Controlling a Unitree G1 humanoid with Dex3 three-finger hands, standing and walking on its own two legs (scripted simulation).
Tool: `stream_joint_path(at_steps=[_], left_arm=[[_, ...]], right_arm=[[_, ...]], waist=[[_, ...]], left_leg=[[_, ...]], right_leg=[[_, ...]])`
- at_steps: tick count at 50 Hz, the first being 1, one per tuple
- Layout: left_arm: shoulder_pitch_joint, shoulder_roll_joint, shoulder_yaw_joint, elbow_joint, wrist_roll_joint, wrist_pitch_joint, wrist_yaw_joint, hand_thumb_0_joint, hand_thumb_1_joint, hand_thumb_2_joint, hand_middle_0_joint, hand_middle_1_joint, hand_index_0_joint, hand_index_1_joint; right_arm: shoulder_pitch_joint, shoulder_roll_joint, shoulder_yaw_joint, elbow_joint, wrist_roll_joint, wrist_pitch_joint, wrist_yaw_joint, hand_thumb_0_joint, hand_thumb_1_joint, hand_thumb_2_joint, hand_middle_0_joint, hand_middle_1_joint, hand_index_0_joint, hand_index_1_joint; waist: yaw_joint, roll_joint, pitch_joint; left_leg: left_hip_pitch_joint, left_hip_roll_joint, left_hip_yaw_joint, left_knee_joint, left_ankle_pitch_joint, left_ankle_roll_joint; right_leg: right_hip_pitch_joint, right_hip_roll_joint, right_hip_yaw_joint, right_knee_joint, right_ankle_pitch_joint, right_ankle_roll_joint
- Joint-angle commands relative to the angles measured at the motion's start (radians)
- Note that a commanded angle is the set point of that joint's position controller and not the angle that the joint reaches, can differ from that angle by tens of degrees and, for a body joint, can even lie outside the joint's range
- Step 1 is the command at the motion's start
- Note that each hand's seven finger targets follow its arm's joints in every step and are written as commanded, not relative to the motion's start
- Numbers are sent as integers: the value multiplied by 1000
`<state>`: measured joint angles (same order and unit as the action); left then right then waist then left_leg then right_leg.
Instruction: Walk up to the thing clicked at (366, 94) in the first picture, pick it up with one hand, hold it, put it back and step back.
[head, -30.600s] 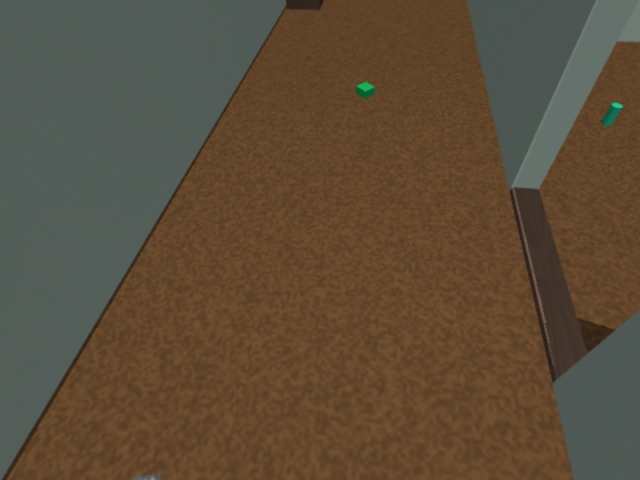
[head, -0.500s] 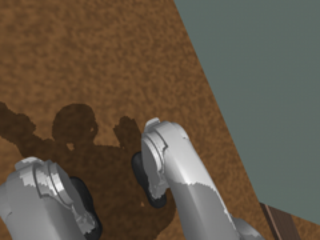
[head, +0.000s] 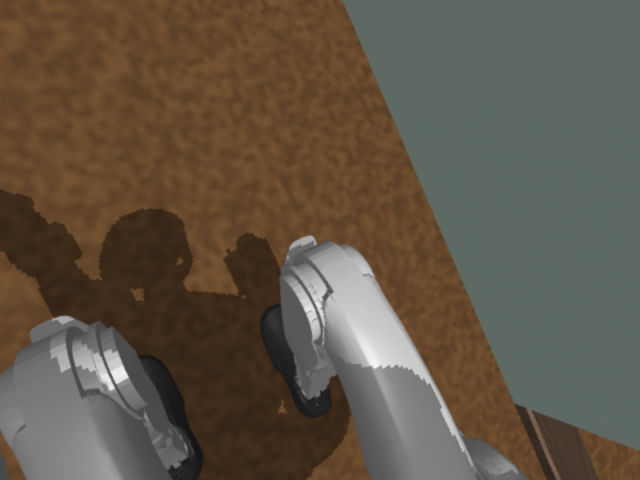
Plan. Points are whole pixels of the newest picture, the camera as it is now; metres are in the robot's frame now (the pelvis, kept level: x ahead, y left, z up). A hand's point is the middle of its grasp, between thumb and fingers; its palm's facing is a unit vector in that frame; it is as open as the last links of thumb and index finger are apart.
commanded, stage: approach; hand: left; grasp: from above
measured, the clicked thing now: out of the picture +0.48 +0.37 -0.31
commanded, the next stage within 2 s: rest palm in 1.24 s
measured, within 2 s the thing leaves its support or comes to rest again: neither
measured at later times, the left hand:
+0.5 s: hand out of the picture +0.46 +0.36 -0.20, palm faces -0.13 -0.40 -0.91, open 14.4 cm
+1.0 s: hand out of the picture +0.48 +0.37 -0.19, palm faces -0.15 -0.38 -0.91, open 14.3 cm
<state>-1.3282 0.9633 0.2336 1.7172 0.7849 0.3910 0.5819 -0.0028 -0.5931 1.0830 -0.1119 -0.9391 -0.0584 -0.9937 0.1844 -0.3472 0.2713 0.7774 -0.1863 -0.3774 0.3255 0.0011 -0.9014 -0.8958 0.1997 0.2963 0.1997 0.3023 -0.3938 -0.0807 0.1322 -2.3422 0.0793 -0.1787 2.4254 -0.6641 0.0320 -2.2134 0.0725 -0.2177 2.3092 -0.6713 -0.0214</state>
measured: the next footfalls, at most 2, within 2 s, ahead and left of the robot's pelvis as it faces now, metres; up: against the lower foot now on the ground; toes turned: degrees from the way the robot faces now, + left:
none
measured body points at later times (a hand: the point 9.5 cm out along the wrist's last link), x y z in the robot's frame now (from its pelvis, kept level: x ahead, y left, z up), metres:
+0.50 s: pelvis +0.00 +0.00 +0.00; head +0.29 +0.09 +0.33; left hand +0.47 +0.38 -0.15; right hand -0.01 -0.24 -0.06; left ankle +0.08 +0.13 -0.30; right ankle +0.10 -0.10 -0.30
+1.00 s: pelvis +0.00 +0.00 +0.00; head +0.29 +0.10 +0.33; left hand +0.49 +0.38 -0.14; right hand -0.01 -0.23 -0.05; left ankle +0.08 +0.13 -0.30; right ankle +0.10 -0.10 -0.30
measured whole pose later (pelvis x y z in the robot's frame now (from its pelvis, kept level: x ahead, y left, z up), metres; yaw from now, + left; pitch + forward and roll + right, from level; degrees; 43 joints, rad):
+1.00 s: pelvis +0.00 +0.00 +0.00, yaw -1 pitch +31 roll -12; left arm -1.36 1.05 0.24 1.70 0.81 0.41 0.57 0.00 -0.59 1.06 -0.12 -0.98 -0.08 -1.01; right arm 0.19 -0.35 0.30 0.73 -0.19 -0.34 0.31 0.00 -0.92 -0.90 0.20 0.30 0.20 0.30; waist -0.42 -0.10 0.16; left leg -2.34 0.09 -0.19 2.42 -0.67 0.04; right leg -2.21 0.09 -0.22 2.29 -0.66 -0.01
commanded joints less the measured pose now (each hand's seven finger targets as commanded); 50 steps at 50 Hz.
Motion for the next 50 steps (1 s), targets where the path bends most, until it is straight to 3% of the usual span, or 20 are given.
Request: stream_joint_path(at_steps=[1,5,6,9,12,15,20,25,27,30,34,37,42,46,50], left_arm=[[-330,245,8,-114,33,2,85,0,-611,1088,-95,-955,-45,-1005],[-307,309,16,-121,59,20,87,0,-611,1072,-93,-956,-46,-1003],[-317,350,41,-142,64,23,88,0,-611,1062,-92,-961,-49,-1004],[-262,365,50,-164,69,33,64,0,-611,1046,-93,-956,-53,-995],[-193,321,40,-120,65,39,37,0,-611,1040,-95,-947,-56,-986],[-206,278,20,-89,38,31,19,0,-611,1047,-92,-955,-53,-994],[-266,276,24,-123,2,-5,48,0,-611,1044,-95,-962,-58,-999],[-345,282,27,-196,9,-11,92,0,-611,1054,-92,-955,-51,-996],[-348,233,0,-173,8,0,96,0,-611,1059,-91,-948,-47,-991],[-335,225,1,-145,1,9,89,0,-611,1088,-96,-945,-49,-992],[-282,238,5,-85,3,26,63,0,-593,1131,-120,-983,-73,-1030],[-269,268,-2,-73,33,25,47,0,-582,1105,-116,-991,-76,-1031],[-289,327,3,-128,59,13,35,0,-598,1042,-102,-978,-68,-1012],[-315,297,-8,-150,65,12,32,0,-605,1032,-100,-972,-66,-1006],[-292,235,-27,-129,34,11,18,0,-611,1070,-105,-954,-60,-1000]], right_arm=[[274,-327,-58,37,2,3,2,0,-896,-895,200,300,200,300],[220,-328,-51,-20,3,9,5,0,-901,-897,200,300,200,300],[246,-325,-53,-1,2,17,4,0,-901,-897,200,300,200,300],[236,-312,-53,-13,12,23,3,0,-900,-896,200,300,200,300],[252,-302,-61,-18,18,37,-3,0,-897,-894,200,300,200,300],[269,-300,-58,-17,12,40,-10,0,-893,-893,200,300,200,300],[274,-302,-55,0,-6,26,-13,0,-893,-893,200,300,200,300],[254,-319,-65,20,-9,9,-5,0,-898,-896,200,300,200,300],[235,-325,-65,0,-2,7,-1,0,-898,-896,200,300,200,300],[260,-326,-72,29,2,12,5,0,-897,-895,200,300,200,300],[256,-310,-47,22,8,20,14,0,-895,-895,200,300,200,300],[254,-311,-39,12,9,25,6,0,-894,-894,200,300,200,300],[246,-321,-33,-6,12,28,-9,0,-897,-896,200,300,200,300],[258,-329,-44,-16,11,33,-19,0,-899,-896,200,300,200,300],[275,-317,-41,-10,10,34,-18,0,-897,-896,200,300,200,300]], waist=[[-64,515,-660],[-35,525,-703],[-30,504,-713],[-19,506,-728],[-23,467,-701],[-58,407,-643],[-66,438,-637],[-69,579,-680],[-81,590,-687],[-85,587,-656],[-72,512,-631],[-63,481,-626],[-55,503,-645],[-73,545,-650],[-90,523,-625]], left_leg=[[554,9,14,-223,203,-28],[518,5,46,-216,222,-15],[507,8,49,-212,215,-11],[505,6,45,-216,228,-9],[499,11,39,-211,228,-4],[428,10,35,-199,191,5],[459,15,28,-202,180,-4],[587,20,6,-245,148,-35],[631,24,-6,-247,164,-41],[620,22,-9,-249,169,-42],[558,16,0,-225,200,-26],[527,14,10,-218,227,-18],[535,17,9,-226,227,-16],[575,23,-3,-241,206,-27],[570,24,-10,-235,189,-27]], right_leg=[[339,43,-9,-233,285,5],[406,48,11,-252,304,12],[432,55,14,-262,301,16],[438,52,12,-254,296,15],[428,56,6,-257,289,17],[416,60,10,-265,258,25],[425,59,12,-273,252,24],[358,49,-12,-250,230,0],[328,45,-18,-242,245,-2],[317,42,-19,-237,251,-4],[329,45,-17,-241,273,4],[356,50,-14,-240,296,8],[375,53,-15,-240,288,6],[347,52,-24,-235,266,-1],[333,49,-29,-240,249,4]])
